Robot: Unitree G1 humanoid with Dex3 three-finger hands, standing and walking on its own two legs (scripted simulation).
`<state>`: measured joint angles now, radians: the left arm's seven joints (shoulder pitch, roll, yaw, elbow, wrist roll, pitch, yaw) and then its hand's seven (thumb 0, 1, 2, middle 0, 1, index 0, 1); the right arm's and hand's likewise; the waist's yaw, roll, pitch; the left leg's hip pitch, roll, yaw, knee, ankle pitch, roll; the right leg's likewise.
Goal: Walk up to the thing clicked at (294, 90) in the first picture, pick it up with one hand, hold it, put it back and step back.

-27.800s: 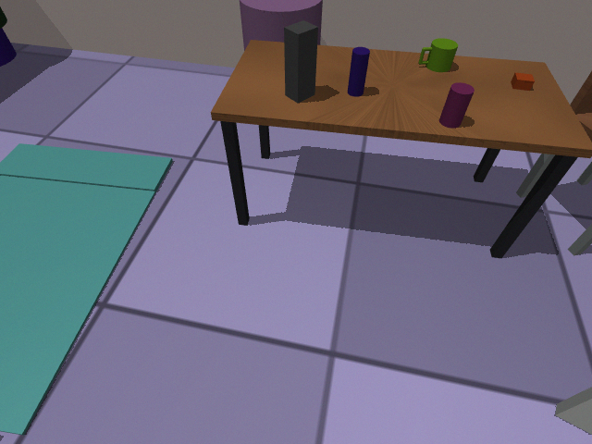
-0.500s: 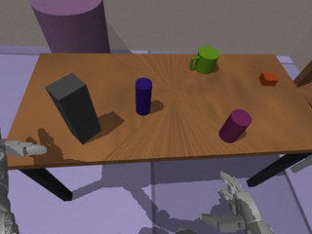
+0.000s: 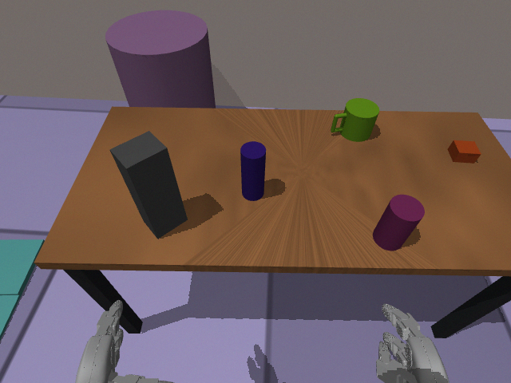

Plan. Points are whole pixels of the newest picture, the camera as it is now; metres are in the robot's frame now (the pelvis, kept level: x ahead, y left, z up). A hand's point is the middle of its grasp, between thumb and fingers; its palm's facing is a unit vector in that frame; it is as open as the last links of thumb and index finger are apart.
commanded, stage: home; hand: left
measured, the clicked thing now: (153, 189) +0.49 +0.21 -0.03
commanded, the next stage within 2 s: none
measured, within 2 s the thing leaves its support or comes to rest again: neither
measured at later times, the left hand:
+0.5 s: hand out of the picture +0.15 +0.17 -0.05, palm faces +0.12 -0.97 -0.22, open 17.1 cm
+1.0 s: hand (139, 365) +0.18 +0.18 -0.05, palm faces +0.12 -0.97 -0.22, open 17.3 cm
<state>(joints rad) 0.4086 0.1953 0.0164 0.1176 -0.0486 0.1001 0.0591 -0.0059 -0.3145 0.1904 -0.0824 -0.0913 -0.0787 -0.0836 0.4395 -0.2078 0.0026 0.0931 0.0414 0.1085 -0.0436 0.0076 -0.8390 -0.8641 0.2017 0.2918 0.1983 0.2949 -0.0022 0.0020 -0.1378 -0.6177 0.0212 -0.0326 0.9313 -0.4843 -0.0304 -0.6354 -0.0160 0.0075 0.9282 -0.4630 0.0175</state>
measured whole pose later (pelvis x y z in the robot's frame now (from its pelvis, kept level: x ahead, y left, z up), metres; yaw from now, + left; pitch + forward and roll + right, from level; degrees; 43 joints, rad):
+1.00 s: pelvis +0.00 +0.01 -0.01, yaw +0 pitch +11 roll +0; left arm 0.47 0.20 0.00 0.04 -0.04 0.06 0.09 -0.01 -0.50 0.08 -0.06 -0.06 -0.06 -0.05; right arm 0.48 -0.19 -0.01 0.03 0.03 0.09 -0.08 0.01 -0.89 -0.90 0.21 0.30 0.20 0.30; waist 0.00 -0.01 -0.14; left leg -0.66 0.02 -0.02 0.99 -0.51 -0.02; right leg -0.68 -0.02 0.02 0.99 -0.49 0.03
